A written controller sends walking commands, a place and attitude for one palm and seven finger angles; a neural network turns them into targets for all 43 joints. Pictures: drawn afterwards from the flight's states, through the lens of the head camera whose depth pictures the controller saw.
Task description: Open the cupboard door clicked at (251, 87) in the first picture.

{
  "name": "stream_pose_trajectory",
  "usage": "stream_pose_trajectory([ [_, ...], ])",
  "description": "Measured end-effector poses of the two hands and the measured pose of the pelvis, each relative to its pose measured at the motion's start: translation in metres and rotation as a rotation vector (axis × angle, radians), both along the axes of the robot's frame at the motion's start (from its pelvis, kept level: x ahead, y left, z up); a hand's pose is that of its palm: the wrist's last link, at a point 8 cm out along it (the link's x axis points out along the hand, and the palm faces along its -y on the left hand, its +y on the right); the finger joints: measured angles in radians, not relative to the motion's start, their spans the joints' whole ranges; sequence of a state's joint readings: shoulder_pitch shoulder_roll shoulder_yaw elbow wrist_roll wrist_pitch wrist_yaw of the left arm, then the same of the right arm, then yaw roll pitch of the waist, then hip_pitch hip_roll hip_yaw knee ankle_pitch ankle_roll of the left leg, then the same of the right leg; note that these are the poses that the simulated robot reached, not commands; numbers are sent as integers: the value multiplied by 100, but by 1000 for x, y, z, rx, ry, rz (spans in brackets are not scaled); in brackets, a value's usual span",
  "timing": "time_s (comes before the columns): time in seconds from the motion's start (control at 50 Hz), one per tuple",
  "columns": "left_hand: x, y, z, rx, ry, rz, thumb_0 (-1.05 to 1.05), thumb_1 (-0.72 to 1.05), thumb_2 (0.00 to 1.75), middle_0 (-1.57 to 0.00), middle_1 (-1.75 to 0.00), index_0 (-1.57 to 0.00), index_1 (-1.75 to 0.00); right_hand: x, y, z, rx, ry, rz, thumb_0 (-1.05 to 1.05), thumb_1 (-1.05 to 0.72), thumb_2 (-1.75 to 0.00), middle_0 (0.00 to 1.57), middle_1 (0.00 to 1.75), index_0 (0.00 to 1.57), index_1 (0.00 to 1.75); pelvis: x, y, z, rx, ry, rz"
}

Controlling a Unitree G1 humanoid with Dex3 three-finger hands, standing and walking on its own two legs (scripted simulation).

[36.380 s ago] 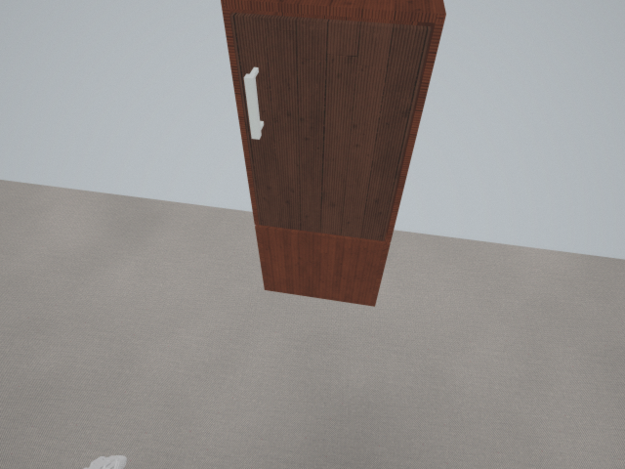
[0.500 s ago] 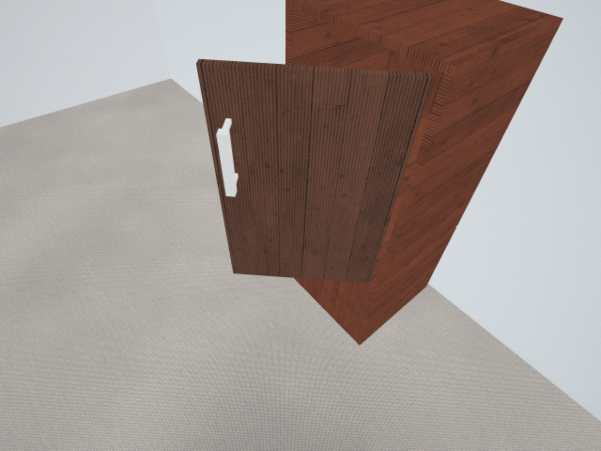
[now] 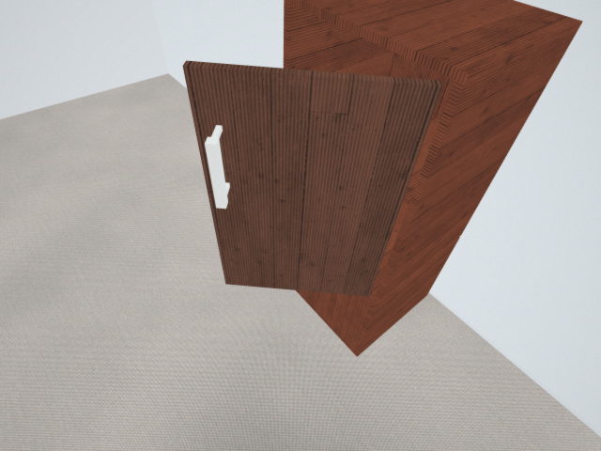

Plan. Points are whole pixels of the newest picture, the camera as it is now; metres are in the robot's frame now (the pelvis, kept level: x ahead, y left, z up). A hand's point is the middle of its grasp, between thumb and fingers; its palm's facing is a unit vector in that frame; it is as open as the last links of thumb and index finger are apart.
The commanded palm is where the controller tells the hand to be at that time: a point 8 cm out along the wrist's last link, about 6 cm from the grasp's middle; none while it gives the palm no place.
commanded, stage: come to a stop and stand still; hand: left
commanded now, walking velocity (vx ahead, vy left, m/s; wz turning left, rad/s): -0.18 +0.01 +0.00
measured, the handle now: (220, 168) +0.55 +0.18 +0.06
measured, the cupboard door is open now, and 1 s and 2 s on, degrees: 46 46 46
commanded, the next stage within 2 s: look again from close up in 1.40 s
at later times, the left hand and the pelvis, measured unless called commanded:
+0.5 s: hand out of the picture +0.02 +0.20 -0.16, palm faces -0.01 -0.97 -0.25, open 7.4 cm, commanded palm none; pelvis -0.03 +0.01 +0.00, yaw +0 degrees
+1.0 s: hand out of the picture -0.03 +0.18 -0.16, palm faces -0.03 -0.97 -0.22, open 7.4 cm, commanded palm none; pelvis -0.04 +0.00 +0.01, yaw -1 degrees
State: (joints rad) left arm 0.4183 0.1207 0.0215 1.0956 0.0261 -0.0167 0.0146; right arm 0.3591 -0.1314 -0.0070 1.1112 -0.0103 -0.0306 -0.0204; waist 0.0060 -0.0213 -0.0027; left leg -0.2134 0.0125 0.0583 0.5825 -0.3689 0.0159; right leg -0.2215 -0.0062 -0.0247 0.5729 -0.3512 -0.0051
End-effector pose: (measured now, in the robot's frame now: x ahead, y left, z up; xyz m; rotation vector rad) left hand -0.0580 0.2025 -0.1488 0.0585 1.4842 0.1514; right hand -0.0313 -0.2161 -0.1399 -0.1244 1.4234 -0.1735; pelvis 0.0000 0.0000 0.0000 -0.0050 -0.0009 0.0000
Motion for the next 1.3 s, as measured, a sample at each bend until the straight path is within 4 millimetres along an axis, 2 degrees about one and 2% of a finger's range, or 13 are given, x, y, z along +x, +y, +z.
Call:
stream_pose_trajectory([
  [0.1,22,-3,0,-1,3,-11,1,91,90,-20,-30,-20,-30,28,7,2,-8,-29,1,0,-91,-90,19,30,19,30,12,2,3,4,-3,-3],
  [0.16,40,-1,4,8,-35,-19,1,91,90,-20,-30,-20,-30,36,5,5,-24,-31,-2,1,-93,-89,20,30,20,30,12,4,7,6,-3,-1],
  [0.28,61,24,10,74,-87,-48,3,93,90,-20,-30,-20,-30,46,-3,6,-37,-77,-9,1,-93,-89,20,30,20,30,3,5,7,6,2,-6],
  [0.38,71,37,14,120,-154,-77,2,92,90,-20,-30,-20,-30,46,-8,3,-26,-112,0,1,-93,-89,20,30,20,30,-14,5,4,3,-1,-9],
  [0.54,76,46,23,132,-245,-128,1,91,90,-20,-30,-20,-30,40,-3,2,1,-213,33,0,-92,-90,19,30,19,30,-35,12,3,4,-27,-8],
  [0.68,61,45,31,134,-237,-146,1,91,90,-20,-30,-20,-30,21,-3,0,25,-190,45,0,-92,-89,20,30,20,30,-46,11,7,17,-22,-14],
  [0.84,33,40,27,119,-142,-129,1,90,90,-20,-30,-20,-30,-9,-12,0,17,-87,37,0,-91,-89,20,30,20,30,-45,5,8,21,-7,-13],
  [0.96,26,31,22,98,-90,-116,1,90,90,-20,-30,-20,-30,-20,-17,2,5,-23,27,0,-91,-89,19,30,19,30,-38,1,10,20,-6,-13],
  [1.08,34,23,19,82,-86,-112,1,90,90,-20,-30,-20,-30,-12,-20,4,-2,-12,25,0,-91,-90,19,30,19,30,-31,-3,10,18,-8,-11],
  [1.3,65,19,18,86,-138,-113,1,91,90,-20,-30,-20,-30,28,-19,4,4,-79,40,0,-91,-89,20,30,19,30,-18,-9,10,18,-8,-10],
])
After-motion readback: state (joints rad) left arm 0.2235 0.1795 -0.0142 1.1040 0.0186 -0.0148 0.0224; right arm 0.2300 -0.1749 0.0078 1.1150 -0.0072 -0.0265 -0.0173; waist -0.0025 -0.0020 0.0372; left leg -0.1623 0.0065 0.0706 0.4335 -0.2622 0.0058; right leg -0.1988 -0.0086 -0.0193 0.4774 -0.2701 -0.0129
